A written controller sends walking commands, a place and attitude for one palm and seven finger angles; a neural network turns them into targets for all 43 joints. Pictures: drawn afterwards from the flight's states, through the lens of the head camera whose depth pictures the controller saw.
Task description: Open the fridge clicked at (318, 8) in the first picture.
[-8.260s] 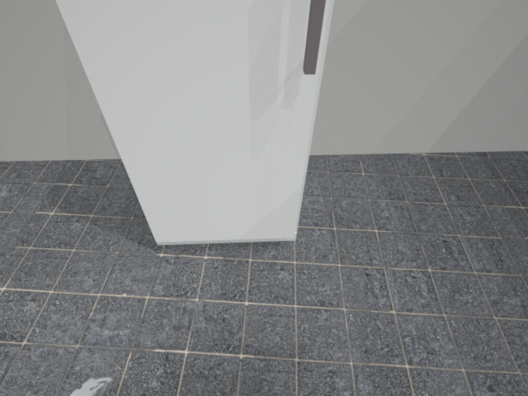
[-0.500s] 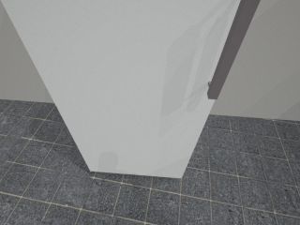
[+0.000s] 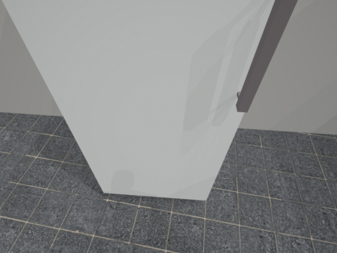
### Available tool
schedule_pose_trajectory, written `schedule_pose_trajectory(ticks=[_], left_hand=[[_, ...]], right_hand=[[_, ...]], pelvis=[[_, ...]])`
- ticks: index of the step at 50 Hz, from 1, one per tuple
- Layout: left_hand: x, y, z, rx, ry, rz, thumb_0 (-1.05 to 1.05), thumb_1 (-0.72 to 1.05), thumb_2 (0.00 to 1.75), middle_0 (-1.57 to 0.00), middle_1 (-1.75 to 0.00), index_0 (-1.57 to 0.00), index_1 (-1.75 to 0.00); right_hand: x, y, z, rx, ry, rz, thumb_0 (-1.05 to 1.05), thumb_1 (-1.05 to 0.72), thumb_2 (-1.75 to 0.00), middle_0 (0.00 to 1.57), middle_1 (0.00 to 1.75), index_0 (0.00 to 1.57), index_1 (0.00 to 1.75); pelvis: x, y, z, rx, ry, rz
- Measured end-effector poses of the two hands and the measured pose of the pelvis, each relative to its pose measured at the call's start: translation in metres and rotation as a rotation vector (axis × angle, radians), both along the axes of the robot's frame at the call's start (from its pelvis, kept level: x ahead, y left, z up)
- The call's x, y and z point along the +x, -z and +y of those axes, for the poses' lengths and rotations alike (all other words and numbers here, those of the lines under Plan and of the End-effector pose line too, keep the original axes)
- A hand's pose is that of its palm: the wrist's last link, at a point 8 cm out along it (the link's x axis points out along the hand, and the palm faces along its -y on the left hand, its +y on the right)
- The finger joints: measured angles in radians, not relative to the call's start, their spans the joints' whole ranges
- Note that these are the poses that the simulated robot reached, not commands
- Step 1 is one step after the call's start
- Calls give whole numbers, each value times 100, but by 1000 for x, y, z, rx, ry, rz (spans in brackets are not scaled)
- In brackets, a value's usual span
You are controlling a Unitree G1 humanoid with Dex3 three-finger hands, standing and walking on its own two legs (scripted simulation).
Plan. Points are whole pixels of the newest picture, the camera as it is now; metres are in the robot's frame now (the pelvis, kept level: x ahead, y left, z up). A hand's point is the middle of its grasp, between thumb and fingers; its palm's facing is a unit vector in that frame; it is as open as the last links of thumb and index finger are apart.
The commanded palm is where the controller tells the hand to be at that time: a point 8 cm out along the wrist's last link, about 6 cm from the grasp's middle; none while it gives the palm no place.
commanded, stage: raise the hand to about handle height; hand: right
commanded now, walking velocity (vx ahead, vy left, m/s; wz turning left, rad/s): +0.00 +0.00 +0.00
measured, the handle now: (259, 54) +0.48 -0.17 +0.25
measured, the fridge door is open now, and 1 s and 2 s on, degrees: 0 0 0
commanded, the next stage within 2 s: none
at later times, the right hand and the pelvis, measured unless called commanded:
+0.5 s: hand (257, 251) +0.15 -0.17 -0.01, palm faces +0.05 +1.00 +0.01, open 8.5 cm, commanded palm +0.12 -0.24 +0.01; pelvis -0.03 +0.01 -0.05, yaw -2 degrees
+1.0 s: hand (310, 212) +0.19 -0.24 +0.10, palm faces +0.09 +0.99 -0.09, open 11.5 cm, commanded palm +0.16 -0.28 +0.12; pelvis -0.01 +0.00 -0.02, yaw -2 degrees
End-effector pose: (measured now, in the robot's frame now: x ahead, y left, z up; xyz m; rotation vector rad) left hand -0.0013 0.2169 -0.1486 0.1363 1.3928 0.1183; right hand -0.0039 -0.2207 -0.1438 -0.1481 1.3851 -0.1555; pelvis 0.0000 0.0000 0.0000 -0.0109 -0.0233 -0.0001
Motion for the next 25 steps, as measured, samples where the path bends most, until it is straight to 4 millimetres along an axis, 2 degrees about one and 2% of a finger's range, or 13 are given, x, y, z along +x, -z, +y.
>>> schedule_pose_trajectory(ticks=[6,7,8,11,14,16,17,19,22,25], left_hand=[[1,0,3,3,2,-3,1,92,90,-19,-30,-20,-30],[4,-1,6,12,-2,-33,1,92,90,-20,-30,-20,-30],[11,-5,9,30,4,-95,2,92,90,-20,-30,-20,-30],[42,-16,18,65,21,-329,2,92,90,-20,-30,-20,-30],[83,-29,29,83,45,-548,2,92,90,-20,-30,-20,-30],[110,-40,35,91,63,-676,2,92,90,-20,-30,-20,-30],[123,-46,37,93,73,-732,2,91,90,-20,-30,-20,-30],[147,-59,42,97,96,-828,2,91,90,-20,-30,-20,-30],[176,-77,45,112,123,-931,2,91,90,-20,-30,-20,-30],[195,-88,43,126,159,-981,2,91,90,-19,-30,-20,-30]], right_hand=[[3,0,1,-8,-4,-13,0,-91,-90,20,30,20,29],[10,-5,-3,-17,46,-55,1,-92,-90,21,30,20,30],[27,-19,-11,-38,95,-160,2,-93,-90,21,30,20,30],[91,-82,-25,-116,105,-614,3,-92,-89,21,31,20,31],[146,-144,-23,-105,57,-1029,3,-88,-87,21,33,20,33],[167,-169,-12,-40,-4,-1255,2,-85,-86,21,35,20,35],[171,-176,-6,5,-44,-1342,2,-83,-85,21,36,20,36],[171,-176,6,86,-140,-1434,1,-78,-84,21,39,20,39],[154,-156,10,154,-189,-1386,0,-71,-81,22,43,21,43],[128,-138,-2,129,-104,-1290,0,-63,-78,23,47,22,47]], pelvis=[[-1,1,2,6,1,4],[-2,1,2,8,2,2],[-3,2,2,5,2,-4],[-7,6,2,-2,25,0],[-13,12,2,0,43,28],[-17,19,3,-2,35,62],[-19,23,4,-3,30,77],[-23,32,7,-5,21,94],[-26,41,11,-9,16,106],[-25,46,14,-3,26,107]])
